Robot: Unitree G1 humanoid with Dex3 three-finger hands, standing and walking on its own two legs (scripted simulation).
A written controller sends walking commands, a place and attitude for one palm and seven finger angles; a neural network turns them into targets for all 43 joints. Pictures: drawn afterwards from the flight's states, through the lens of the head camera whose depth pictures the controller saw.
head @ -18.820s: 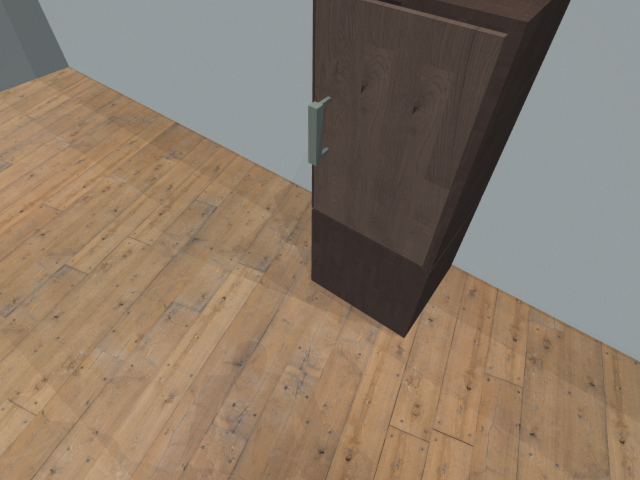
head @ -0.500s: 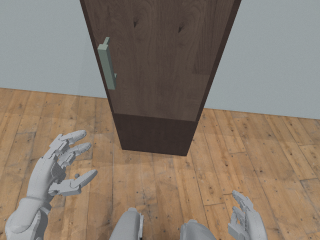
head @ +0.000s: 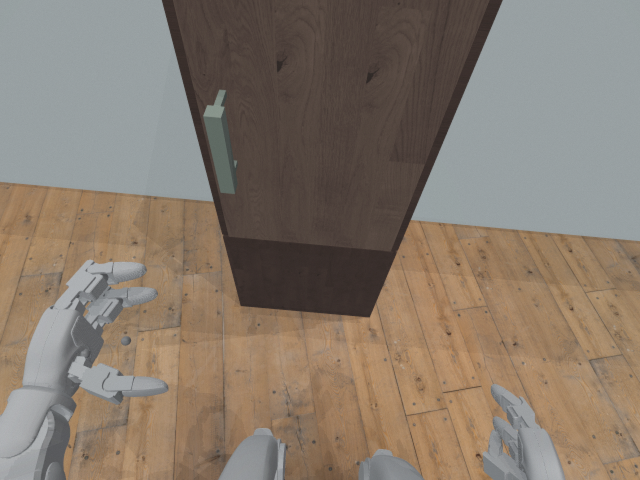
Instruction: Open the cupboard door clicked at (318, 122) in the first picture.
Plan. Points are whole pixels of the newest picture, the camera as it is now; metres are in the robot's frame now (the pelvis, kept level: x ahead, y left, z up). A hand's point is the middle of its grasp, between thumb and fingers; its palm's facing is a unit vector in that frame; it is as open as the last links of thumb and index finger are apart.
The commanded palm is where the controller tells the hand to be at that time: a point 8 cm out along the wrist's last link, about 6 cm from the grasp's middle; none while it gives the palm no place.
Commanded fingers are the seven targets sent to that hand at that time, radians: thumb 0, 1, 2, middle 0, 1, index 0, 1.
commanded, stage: raise the hand with hooked fingers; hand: left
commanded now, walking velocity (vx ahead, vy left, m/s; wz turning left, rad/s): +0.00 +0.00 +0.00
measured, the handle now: (225, 144) +0.58 +0.19 +0.04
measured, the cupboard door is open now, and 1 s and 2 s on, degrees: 0 0 0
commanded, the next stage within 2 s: move the hooked fingers beside the handle in 0.92 s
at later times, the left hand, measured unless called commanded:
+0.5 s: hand (93, 303) +0.29 +0.28 +0.06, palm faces -0.01 -1.00 -0.04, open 14.0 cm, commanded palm +0.26 +0.32 +0.06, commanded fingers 0.00 -0.50 0.30 -0.30 -1.20 -0.30 -1.20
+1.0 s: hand (105, 306) +0.29 +0.26 +0.06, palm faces -0.01 -1.00 -0.04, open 14.0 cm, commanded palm +0.26 +0.31 +0.06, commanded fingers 0.00 -0.50 0.30 -0.30 -1.20 -0.30 -1.20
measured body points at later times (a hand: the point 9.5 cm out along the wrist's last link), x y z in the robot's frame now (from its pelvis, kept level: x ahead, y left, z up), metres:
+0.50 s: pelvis +0.00 +0.00 +0.01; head +0.08 +0.02 +0.45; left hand +0.29 +0.33 +0.06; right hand +0.15 -0.25 -0.07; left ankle +0.04 +0.09 -0.66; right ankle +0.01 -0.12 -0.66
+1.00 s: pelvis +0.00 -0.01 +0.01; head +0.07 +0.01 +0.45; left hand +0.28 +0.32 +0.06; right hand +0.16 -0.26 -0.07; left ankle +0.04 +0.09 -0.66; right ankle +0.01 -0.12 -0.66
